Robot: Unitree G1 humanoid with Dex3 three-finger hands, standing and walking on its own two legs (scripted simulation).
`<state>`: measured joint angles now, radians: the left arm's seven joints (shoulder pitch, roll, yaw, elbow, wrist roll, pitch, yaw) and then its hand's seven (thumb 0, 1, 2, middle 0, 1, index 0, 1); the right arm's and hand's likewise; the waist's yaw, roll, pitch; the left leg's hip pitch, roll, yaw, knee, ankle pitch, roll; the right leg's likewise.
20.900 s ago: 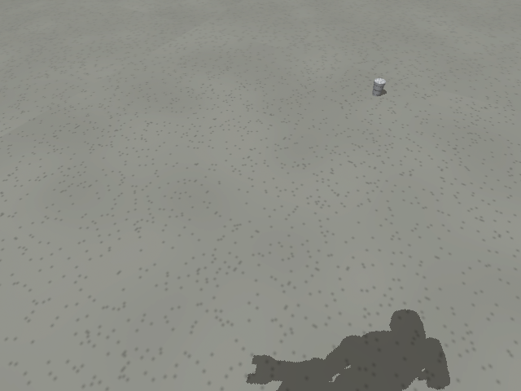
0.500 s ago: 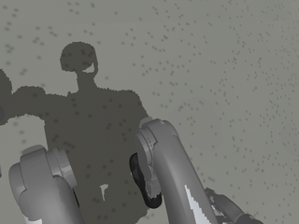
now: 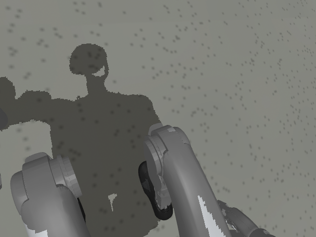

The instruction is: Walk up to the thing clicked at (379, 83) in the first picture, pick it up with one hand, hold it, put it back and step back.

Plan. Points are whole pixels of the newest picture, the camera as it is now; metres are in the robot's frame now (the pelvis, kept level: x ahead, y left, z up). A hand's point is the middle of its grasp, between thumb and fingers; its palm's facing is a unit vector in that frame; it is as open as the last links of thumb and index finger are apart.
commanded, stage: close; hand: left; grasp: from above
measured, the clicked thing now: out of the picture +0.43 +0.32 -0.25
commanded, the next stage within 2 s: settle in 0.34 s
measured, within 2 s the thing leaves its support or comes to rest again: leaves its support in 0.82 s
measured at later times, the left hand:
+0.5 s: hand out of the picture +0.42 +0.33 -0.21, palm faces -0.42 -0.15 -0.89, open 10.4 cm
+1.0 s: hand out of the picture +0.43 +0.34 -0.16, palm faces -0.36 -0.11 -0.92, open 9.8 cm
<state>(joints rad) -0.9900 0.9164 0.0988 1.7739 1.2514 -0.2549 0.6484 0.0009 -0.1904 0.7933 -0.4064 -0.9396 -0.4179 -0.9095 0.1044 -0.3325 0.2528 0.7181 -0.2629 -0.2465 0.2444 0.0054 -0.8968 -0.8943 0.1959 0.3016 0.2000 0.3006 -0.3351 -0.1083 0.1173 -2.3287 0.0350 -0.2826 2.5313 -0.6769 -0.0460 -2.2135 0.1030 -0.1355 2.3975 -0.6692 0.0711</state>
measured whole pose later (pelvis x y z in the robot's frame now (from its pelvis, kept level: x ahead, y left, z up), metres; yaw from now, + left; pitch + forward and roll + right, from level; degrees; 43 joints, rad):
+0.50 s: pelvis +0.00 +0.00 +0.00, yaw +0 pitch +26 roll -11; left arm -1.01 0.92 0.10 1.77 1.26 -0.26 0.64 0.00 -0.05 0.73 -0.65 -0.85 -0.51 -0.82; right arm 0.10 -0.34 0.24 0.70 -0.26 -0.23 0.23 0.01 -0.90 -0.89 0.20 0.30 0.20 0.30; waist -0.34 -0.10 0.11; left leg -2.33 0.03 -0.27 2.52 -0.67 -0.04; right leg -2.22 0.10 -0.13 2.40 -0.67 0.07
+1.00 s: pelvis +0.01 +0.00 +0.02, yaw +3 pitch +33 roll -10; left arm -0.82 0.72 0.08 1.30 1.17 -0.11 0.47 0.01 0.01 0.61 -0.71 -0.86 -0.59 -0.83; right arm 0.13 -0.29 0.09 0.75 -0.16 -0.13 0.22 0.01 -0.92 -0.90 0.20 0.30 0.20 0.30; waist -0.23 -0.03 -0.04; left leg -2.34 0.02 -0.22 2.44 -0.69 -0.04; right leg -2.22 0.06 -0.09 2.35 -0.72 0.05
